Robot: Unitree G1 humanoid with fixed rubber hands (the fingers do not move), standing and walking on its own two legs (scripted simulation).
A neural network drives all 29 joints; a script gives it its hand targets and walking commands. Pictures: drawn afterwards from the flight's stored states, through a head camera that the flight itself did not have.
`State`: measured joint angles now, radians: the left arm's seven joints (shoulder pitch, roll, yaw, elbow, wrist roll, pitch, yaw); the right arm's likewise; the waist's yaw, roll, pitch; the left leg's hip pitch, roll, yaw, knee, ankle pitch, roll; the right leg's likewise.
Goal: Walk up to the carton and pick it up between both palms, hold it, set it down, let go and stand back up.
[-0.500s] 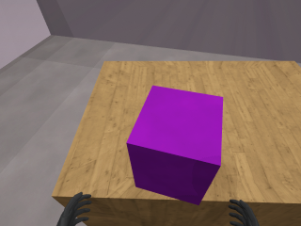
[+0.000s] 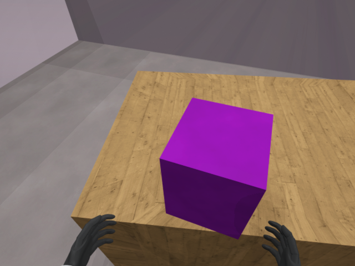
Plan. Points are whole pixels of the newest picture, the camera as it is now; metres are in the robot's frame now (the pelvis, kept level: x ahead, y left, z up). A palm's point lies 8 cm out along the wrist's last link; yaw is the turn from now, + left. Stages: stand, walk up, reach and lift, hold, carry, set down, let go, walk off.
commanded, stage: reach and lift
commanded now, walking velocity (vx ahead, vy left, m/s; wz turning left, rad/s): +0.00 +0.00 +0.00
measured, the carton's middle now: (215, 168) +0.36 -0.06 +0.02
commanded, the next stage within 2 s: none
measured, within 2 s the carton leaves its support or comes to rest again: neither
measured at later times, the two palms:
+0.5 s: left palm (87, 225) +0.20 +0.22 +0.03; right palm (282, 235) +0.19 -0.18 +0.02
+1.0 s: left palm (95, 180) +0.28 +0.21 +0.08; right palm (291, 198) +0.24 -0.20 +0.08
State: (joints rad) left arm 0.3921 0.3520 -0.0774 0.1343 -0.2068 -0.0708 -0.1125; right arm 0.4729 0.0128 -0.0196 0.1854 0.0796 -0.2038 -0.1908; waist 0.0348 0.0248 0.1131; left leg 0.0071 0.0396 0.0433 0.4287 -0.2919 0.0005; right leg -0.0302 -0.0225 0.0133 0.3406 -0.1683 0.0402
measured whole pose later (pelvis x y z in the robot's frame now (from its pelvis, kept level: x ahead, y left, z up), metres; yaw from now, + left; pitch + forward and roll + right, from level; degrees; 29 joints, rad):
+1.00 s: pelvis +0.01 +0.00 +0.00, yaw +0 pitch -4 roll -1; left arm 0.03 0.36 0.02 -0.11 -0.28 0.36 -0.10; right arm 0.19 -0.08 -0.01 -0.22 0.18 0.28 -0.28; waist -0.01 0.00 0.07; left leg -0.04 0.04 0.04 0.38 -0.27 0.00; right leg -0.08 -0.02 0.03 0.30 -0.16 0.04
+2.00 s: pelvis +0.00 -0.01 +0.00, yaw +1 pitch -1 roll -1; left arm -0.74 0.43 0.07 0.43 -0.23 0.59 -0.07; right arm -0.57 -0.16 -0.05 0.23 0.32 0.49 -0.30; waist -0.15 -0.03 0.01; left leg -0.14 0.04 0.03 0.38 -0.24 -0.01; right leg -0.17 -0.02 0.03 0.30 -0.12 0.04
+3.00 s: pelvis +0.00 -0.01 -0.01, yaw +2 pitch +12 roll -1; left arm -0.89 0.27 -0.04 1.21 -0.22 -0.07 -0.01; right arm -0.68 0.00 -0.09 0.84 0.13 -0.03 -0.29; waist -0.16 0.03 -0.13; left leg -0.45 0.04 0.00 0.50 -0.26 -0.01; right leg -0.46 -0.01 0.00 0.39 -0.14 0.04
